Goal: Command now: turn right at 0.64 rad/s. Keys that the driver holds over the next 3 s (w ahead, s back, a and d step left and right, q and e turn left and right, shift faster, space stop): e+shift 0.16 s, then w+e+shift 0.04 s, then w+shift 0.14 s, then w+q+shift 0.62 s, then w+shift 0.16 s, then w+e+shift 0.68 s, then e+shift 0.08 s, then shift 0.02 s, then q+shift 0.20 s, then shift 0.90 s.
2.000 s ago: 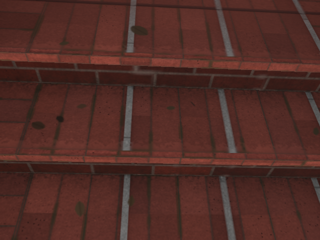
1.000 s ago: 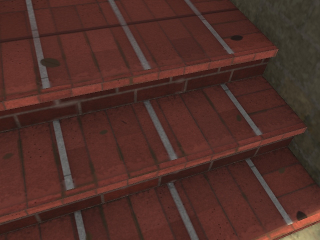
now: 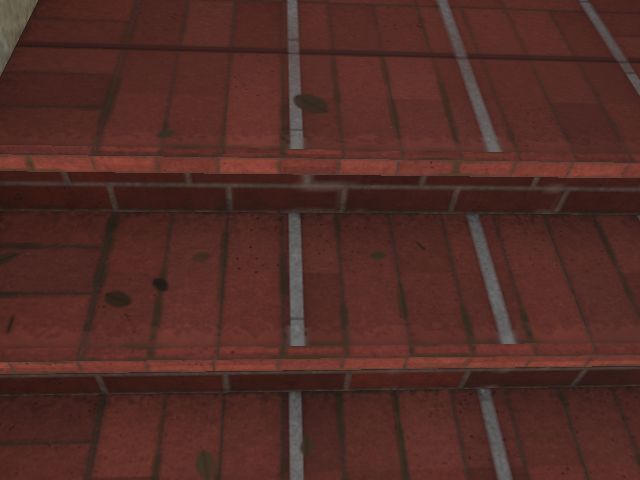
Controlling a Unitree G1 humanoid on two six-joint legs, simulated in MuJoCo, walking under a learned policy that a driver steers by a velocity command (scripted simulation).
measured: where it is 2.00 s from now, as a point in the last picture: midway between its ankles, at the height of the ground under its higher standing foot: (363, 54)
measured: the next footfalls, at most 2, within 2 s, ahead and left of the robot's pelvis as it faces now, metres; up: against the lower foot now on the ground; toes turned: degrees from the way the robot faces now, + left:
right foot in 0.38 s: -0.04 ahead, -0.16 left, +0.00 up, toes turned -22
left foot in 0.82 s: +0.39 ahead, -0.07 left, +0.17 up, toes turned -1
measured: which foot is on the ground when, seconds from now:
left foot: down 0.00-0.36, up 0.38-0.80, down 0.82-1.00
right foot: up 0.00-0.36, down 0.38-0.84, up 0.86-1.00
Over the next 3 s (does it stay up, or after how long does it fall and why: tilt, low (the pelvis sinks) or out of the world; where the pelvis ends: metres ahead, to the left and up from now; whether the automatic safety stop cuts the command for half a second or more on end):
stays up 1.53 -0.13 0.50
